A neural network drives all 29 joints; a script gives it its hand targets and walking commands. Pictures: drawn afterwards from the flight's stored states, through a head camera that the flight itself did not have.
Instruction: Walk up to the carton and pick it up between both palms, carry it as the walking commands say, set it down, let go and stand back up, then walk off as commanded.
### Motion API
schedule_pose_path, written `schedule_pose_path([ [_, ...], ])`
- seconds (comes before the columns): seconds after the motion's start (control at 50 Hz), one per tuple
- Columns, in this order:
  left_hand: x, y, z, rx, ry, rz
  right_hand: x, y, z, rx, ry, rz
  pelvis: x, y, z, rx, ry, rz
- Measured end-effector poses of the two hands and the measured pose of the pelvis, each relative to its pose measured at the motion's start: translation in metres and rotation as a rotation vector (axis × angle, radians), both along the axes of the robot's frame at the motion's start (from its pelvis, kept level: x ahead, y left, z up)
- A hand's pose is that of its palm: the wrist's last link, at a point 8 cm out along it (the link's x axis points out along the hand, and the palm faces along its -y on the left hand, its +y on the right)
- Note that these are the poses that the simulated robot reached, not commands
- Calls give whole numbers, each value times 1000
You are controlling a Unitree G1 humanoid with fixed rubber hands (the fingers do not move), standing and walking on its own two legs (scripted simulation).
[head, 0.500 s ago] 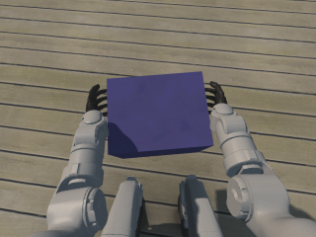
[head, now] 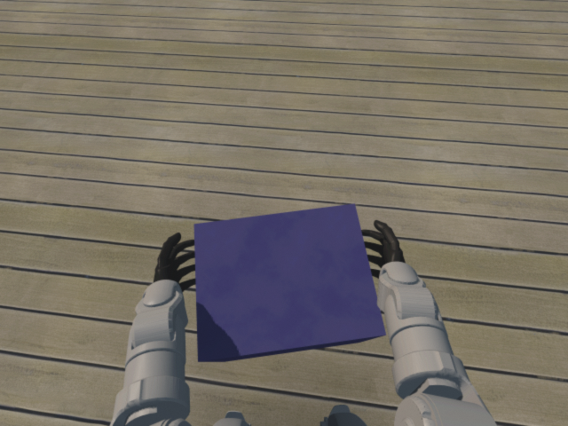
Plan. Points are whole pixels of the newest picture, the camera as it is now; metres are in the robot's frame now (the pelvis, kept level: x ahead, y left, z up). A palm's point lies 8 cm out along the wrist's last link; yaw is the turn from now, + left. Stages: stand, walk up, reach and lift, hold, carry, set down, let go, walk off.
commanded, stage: reach and lift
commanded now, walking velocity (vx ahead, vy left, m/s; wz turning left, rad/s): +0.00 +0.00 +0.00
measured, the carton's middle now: (284, 289) +0.35 +0.02 -0.10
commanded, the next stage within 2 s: none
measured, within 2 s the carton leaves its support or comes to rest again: neither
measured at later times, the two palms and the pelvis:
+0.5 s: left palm (142, 277) +0.31 +0.20 +0.05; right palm (402, 250) +0.34 -0.14 +0.06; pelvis +0.02 +0.01 +0.05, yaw -1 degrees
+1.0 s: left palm (119, 265) +0.30 +0.20 +0.11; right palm (419, 237) +0.33 -0.14 +0.12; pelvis +0.02 +0.01 +0.06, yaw -1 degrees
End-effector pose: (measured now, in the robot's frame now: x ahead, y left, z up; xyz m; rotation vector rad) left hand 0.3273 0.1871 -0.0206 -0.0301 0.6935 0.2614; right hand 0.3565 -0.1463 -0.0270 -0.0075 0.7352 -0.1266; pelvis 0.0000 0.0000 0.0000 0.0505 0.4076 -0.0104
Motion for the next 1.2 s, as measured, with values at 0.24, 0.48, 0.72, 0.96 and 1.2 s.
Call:
schedule_pose_path([
  [0.24,-9,2,33,-25,-10,7,-6,1,39,8,-28,-1,15,2,26,-11,-81,-8],
  [0.48,-18,9,70,-41,-21,25,-12,6,81,26,-49,26,20,6,46,-24,-215,-14],
  [0.72,-26,12,99,-41,-33,20,-22,9,112,14,-63,35,22,10,59,-32,-331,-17],
  [0.96,-31,11,126,-37,-59,14,-28,8,141,14,-98,27,22,11,64,-36,-426,-19],
  [1.2,-30,7,143,-33,-64,-6,-33,4,156,-4,-107,16,21,12,67,-39,-466,-21],
])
